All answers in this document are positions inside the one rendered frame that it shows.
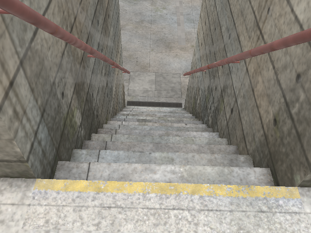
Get stairs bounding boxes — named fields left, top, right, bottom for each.
left=54, top=106, right=275, bottom=186

